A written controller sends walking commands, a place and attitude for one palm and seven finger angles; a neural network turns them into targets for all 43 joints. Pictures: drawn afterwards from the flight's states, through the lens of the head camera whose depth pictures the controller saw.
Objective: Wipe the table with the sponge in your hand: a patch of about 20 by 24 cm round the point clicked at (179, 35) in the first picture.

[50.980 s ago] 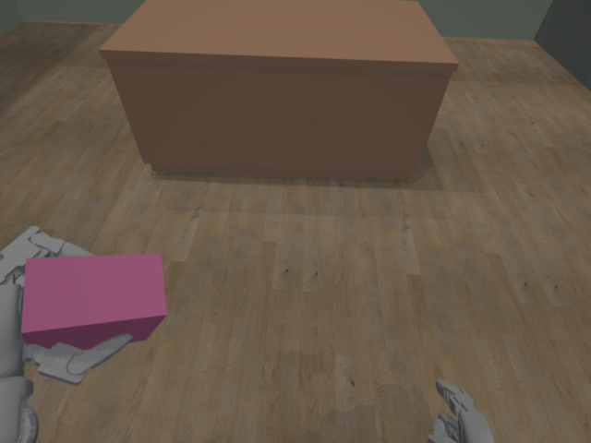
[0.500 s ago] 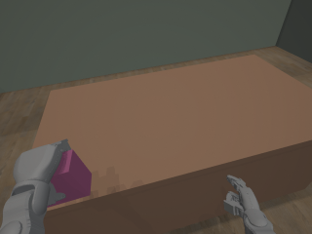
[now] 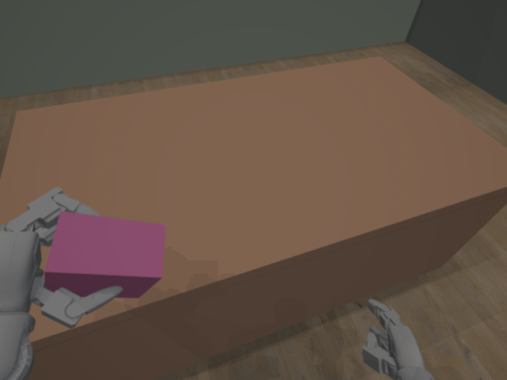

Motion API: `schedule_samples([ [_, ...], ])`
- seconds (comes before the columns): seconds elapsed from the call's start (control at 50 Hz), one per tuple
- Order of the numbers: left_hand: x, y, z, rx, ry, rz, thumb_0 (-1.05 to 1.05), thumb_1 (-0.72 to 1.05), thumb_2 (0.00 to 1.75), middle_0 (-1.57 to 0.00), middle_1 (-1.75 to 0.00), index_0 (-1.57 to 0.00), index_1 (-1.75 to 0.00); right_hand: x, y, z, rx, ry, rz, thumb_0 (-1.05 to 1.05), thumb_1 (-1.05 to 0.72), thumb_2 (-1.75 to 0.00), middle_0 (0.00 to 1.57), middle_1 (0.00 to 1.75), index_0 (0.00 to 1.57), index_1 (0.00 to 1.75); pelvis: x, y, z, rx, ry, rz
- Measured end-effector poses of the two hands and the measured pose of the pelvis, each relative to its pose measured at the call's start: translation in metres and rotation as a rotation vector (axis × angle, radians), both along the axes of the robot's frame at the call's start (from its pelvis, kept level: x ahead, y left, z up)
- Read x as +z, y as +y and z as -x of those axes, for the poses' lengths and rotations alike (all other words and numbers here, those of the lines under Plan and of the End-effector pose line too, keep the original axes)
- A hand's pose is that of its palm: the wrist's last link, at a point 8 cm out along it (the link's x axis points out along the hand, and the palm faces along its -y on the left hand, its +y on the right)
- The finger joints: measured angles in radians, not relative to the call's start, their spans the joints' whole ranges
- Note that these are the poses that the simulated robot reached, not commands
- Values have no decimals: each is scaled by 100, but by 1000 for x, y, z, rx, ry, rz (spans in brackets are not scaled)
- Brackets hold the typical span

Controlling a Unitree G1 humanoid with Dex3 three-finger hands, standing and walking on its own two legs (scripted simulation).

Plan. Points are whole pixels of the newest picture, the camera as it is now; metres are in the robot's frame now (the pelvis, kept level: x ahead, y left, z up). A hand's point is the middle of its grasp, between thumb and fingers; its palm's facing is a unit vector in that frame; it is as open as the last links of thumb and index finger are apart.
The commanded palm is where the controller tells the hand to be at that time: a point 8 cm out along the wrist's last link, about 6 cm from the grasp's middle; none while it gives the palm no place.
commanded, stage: step back with the hand held close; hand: left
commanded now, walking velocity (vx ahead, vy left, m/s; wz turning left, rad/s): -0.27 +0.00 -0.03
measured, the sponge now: (120, 261) +0.22 +0.19 +0.13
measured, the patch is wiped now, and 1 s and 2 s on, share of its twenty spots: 0.95 0.95 0.95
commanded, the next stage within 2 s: stop stepping back and stand still in 1.22 s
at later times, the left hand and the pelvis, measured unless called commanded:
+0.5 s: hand (38, 279) +0.18 +0.26 +0.16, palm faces +0.35 -0.84 -0.41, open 10.4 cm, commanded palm +0.13 +0.30 +0.18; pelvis -0.03 +0.02 -0.01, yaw +0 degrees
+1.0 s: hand (20, 331) +0.13 +0.25 +0.16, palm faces +0.33 -0.86 -0.39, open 10.4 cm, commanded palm +0.07 +0.29 +0.18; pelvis -0.10 +0.01 -0.01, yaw -2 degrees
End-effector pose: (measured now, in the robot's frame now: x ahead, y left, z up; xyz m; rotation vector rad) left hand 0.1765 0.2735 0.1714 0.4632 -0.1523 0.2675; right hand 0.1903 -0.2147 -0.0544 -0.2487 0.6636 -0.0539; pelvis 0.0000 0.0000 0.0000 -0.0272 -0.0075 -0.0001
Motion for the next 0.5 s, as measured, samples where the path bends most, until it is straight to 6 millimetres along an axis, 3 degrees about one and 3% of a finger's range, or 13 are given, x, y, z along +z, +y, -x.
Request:
schedule_samples([
  [0.12, 4, 13, 1, -19, -45, -10, -2, -51, 103, -68, -129, -71, -131, -23, -23, 52, -143, 159, 53, 1, -90, -90, 20, 30, 20, 30, -4, 11, 0, -2, 36, 0],
  [0.22, -4, 28, 4, 13, -15, -26, -2, -51, 103, -68, -129, -71, -131, -29, -25, 77, -187, 192, 66, 2, -91, -90, 20, 30, 20, 30, -6, 18, 7, -10, 42, -1],
  [0.32, -3, 27, 13, 5, -25, -34, -2, -51, 103, -68, -129, -71, -131, -27, -15, 77, -166, 149, 57, 2, -91, -90, 20, 30, 20, 30, -7, 22, 17, -17, 42, -1],
  [0.5, 5, 25, 35, 24, -108, -34, -2, -51, 103, -69, -129, -71, -131, -18, 2, 55, -91, 36, 25, 2, -90, -90, 20, 30, 20, 30, -11, 20, 32, -7, 44, 12],
])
